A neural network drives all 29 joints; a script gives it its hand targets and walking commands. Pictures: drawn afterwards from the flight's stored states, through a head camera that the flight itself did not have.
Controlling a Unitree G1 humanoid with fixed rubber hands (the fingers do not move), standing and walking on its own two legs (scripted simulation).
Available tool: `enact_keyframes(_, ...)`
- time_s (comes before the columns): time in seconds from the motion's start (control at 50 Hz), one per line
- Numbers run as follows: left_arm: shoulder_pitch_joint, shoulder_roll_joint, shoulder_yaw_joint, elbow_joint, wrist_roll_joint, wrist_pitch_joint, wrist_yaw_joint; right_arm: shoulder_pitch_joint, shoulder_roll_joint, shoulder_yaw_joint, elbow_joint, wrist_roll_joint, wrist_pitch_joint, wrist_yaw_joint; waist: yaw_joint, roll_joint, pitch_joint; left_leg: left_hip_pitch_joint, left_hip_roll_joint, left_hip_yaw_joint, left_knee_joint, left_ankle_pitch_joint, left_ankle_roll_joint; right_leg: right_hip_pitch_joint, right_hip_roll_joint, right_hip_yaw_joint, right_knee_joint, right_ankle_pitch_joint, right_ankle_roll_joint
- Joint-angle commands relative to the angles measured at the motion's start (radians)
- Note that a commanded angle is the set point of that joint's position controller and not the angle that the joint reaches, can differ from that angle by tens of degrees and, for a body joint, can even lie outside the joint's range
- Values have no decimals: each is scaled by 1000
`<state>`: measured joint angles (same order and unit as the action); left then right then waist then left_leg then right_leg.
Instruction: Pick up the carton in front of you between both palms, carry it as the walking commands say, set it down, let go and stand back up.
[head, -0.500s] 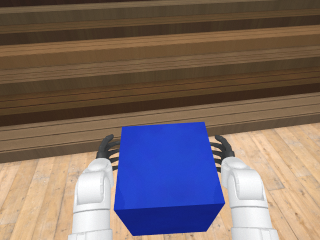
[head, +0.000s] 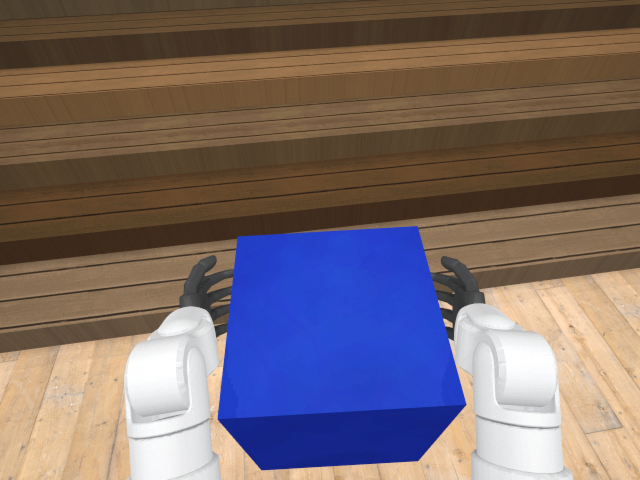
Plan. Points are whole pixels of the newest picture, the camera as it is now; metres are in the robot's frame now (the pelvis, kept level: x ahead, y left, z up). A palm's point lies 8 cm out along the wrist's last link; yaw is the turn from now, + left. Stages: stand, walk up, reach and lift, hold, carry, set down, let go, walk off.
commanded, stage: carry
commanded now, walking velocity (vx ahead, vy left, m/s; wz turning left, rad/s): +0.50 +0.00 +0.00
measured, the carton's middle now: (334, 356) +0.27 +0.01 +0.02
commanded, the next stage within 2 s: none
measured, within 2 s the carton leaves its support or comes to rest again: neither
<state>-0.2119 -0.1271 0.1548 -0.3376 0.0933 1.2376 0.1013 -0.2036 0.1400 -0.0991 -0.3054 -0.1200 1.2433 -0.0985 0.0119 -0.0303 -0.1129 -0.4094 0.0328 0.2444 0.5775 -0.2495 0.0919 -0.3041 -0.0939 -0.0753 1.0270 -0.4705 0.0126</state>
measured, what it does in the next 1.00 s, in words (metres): walks ahead: right foot, then left foot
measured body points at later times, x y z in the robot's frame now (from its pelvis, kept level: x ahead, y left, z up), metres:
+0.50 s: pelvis +0.32 -0.03 +0.00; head +0.35 -0.03 +0.45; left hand +0.63 +0.15 +0.13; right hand +0.67 -0.15 +0.12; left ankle +0.19 +0.08 -0.63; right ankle +0.38 -0.09 -0.73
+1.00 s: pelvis +0.64 +0.03 +0.01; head +0.72 +0.05 +0.45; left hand +1.06 +0.17 +0.13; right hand +1.04 -0.13 +0.13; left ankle +0.65 +0.09 -0.73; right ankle +0.58 -0.09 -0.58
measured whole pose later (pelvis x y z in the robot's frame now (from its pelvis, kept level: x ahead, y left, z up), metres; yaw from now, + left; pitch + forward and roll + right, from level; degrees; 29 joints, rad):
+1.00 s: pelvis +0.64 +0.03 +0.01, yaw +1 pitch +6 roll -2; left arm -0.90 0.01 0.30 0.07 0.07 1.33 0.15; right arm -0.85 0.00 -0.28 0.06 -0.04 1.34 -0.15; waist -0.07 -0.01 0.09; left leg -0.39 -0.01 0.14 0.53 -0.25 0.10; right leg -0.68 -0.01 -0.04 1.44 -0.38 -0.06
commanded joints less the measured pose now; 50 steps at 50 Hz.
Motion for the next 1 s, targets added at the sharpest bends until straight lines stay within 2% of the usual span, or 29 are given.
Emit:
enact_keyframes(0.0, -483, -903, -749, -18, -431, 23, -276, -510, 875, 661, -109, 409, -4, 241, -34, 71, -239, 530, 358, -565, -346, 107, 110, -447, -50, 62, 175, 85, -35)
enact_keyframes(0.02, -468, -918, -749, -15, -416, 12, -273, -528, 902, 680, -123, 422, -11, 247, -29, 59, -237, 493, 326, -476, -365, 124, 74, -409, -56, 59, 92, 134, -33)
enact_keyframes(0.04, -454, -942, -754, -11, -403, 2, -269, -537, 916, 689, -130, 433, -17, 253, -29, 86, -236, 475, 307, -416, -375, 156, 56, -375, -38, 33, 27, 157, -30)
enact_keyframes(0.08, -399, -968, -750, -3, -373, -18, -256, -523, 922, 706, -148, 453, -23, 266, -29, 115, -225, 487, 275, -333, -389, 212, 47, -359, -16, -8, -84, 201, -19)
enact_keyframes(0.16, -379, -951, -748, -33, -341, -35, -231, -524, 877, 720, -180, 481, -28, 284, -33, 159, -174, 526, 217, -208, -368, 381, 38, -359, 24, -75, -328, 315, -13)
enact_keyframes(0.24, -453, -876, -753, -118, -358, -13, -219, -559, 792, 710, -228, 478, -13, 272, -38, 184, -113, 506, 194, -136, -352, 463, 28, -266, 53, -133, -475, 416, -36)
enact_keyframes(0.28, -512, -818, -746, -135, -373, 11, -217, -598, 739, 700, -238, 470, 5, 258, -36, 187, -119, 506, 188, -99, -274, 596, 13, -164, 70, -151, -511, 441, -58)
enact_keyframes(0.32, -550, -753, -727, -110, -380, 35, -215, -648, 673, 684, -228, 463, 28, 243, -4, 151, -212, 441, 134, -12, -14, 685, -30, 114, 144, -222, -566, 387, -68)
enact_keyframes(0.34, -580, -717, -713, -96, -382, 47, -214, -692, 644, 675, -216, 463, 41, 237, 37, 96, -285, 289, 109, -11, 190, 501, -53, 333, 77, -136, -545, 297, -74)
enact_keyframes(0.36, -614, -664, -691, -68, -376, 59, -212, -747, 645, 677, -210, 472, 60, 231, 52, -117, -373, 26, 21, -40, 498, 206, -87, 529, -209, 331, -614, 90, -188)
enact_keyframes(0.38, -650, -668, -686, -38, -392, 66, -211, -788, 645, 667, -186, 476, 74, 227, 73, -278, -348, -239, -93, -132, 693, -239, -88, 612, -312, 641, -766, 105, -286)
enact_keyframes(0.4, -706, -683, -696, -45, -417, 76, -213, -832, 666, 657, -151, 477, 78, 221, 49, -219, -323, -309, -22, -231, 810, -244, -52, 581, -311, 559, -750, 194, -278)
enact_keyframes(0.44, -817, -748, -710, -45, -462, 82, -221, -895, 705, 625, -108, 474, 79, 214, 37, -38, -306, -299, 51, -258, 749, -129, -25, 452, -252, 376, -714, 361, -217)
enact_keyframes(0.46, -881, -777, -715, -43, -484, 82, -226, -927, 723, 613, -84, 468, 76, 210, 33, -20, -299, -273, 72, -264, 679, -85, -30, 395, -235, 303, -729, 386, -192)
enact_keyframes(0.5, -972, -804, -706, -13, -514, 81, -235, -995, 743, 602, -46, 455, 70, 199, 34, -63, -316, -232, 63, -229, 596, -51, -42, 352, -207, 209, -743, 418, -179)
enact_keyframes(0.58, -1084, -812, -670, 97, -538, 87, -236, -1097, 740, 563, 51, 424, 69, 172, 35, -80, -284, -282, 51, -177, 375, 10, -68, 366, -173, 111, -758, 488, -207)
enact_keyframes(0.68, -1187, -820, -595, 271, -515, 86, -227, -1221, 745, 511, 196, 432, 76, 165, 58, -93, -234, -248, 4, -102, 101, 139, -48, 421, -118, 12, -694, 686, -187)
enact_keyframes(0.7, -1217, -827, -582, 304, -509, 85, -225, -1249, 745, 497, 222, 436, 76, 167, 51, -128, -246, -195, -11, -91, 89, 151, -36, 413, -114, -20, -651, 734, -179)
enact_keyframes(0.74, -1269, -845, -551, 357, -505, 81, -218, -1319, 759, 471, 266, 455, 74, 171, 28, -130, -252, -80, -49, -65, 2, 186, -14, 391, -100, -61, -548, 882, -145)
enact_keyframes(0.76, -1299, -855, -537, 380, -503, 81, -214, -1337, 766, 451, 294, 464, 74, 174, -13, -100, -295, 81, -83, -14, -68, 224, -9, 350, -73, -112, -402, 927, -117)
enact_keyframes(0.78, -1325, -865, -525, 401, -504, 81, -210, -1352, 770, 430, 323, 469, 72, 178, -69, -34, -372, 314, -89, -2, -100, 237, -5, 244, -30, -140, -215, 843, -88)
enact_keyframes(0.8, -1357, -865, -512, 417, -503, 80, -206, -1345, 776, 403, 346, 473, 72, 184, -119, 77, -413, 540, 78, -235, -67, 246, 1, 12, 2, -81, -12, 519, -63)
enact_keyframes(0.82, -1362, -903, -496, 459, -500, 85, -202, -1380, 748, 377, 372, 461, 70, 182, -84, 301, -470, 744, 337, -717, -134, 412, 146, -287, 143, -21, 239, -7, -24)
enact_keyframes(0.84, -1379, -891, -466, 449, -485, 82, -193, -1392, 776, 371, 370, 479, 67, 185, -94, 346, -525, 796, 370, -830, -176, 274, 238, -421, 144, 63, 448, -54, -46)
enact_keyframes(0.86, -1403, -908, -458, 434, -477, 83, -183, -1427, 836, 380, 344, 503, 68, 192, -94, 277, -482, 764, 336, -766, -170, 269, 227, -497, 102, 96, 495, -7, -72)
enact_keyframes(0.88, -1436, -933, -452, 403, -471, 82, -172, -1481, 874, 387, 296, 526, 66, 198, -97, 170, -442, 717, 305, -683, -152, 355, 194, -527, 85, 92, 495, 46, -78)
enact_keyframes(0.9, -1441, -946, -444, 381, -457, 80, -160, -1529, 911, 395, 247, 551, 65, 202, -89, 128, -430, 689, 284, -611, -144, 411, 164, -547, 68, 85, 478, 77, -80)
enact_keyframes(0.94, -1409, -950, -427, 337, -424, 75, -138, -1578, 951, 410, 166, 584, 65, 202, -79, 112, -448, 687, 259, -533, -141, 415, 128, -562, 60, 71, 447, 107, -79)
enact_keyframes(0.98, -1349, -937, -425, 304, -385, 68, -121, -1555, 946, 419, 105, 580, 62, 198, -89, 121, -456, 735, 249, -489, -123, 524, 133, -635, 68, 36, 472, 106, -75)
